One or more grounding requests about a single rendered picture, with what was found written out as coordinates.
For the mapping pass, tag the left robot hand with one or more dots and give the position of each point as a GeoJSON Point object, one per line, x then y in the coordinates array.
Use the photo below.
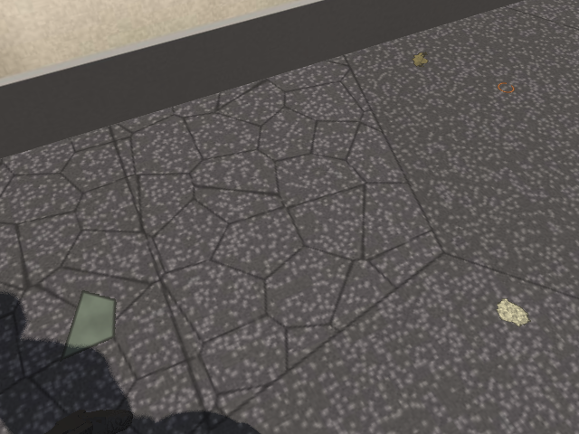
{"type": "Point", "coordinates": [95, 422]}

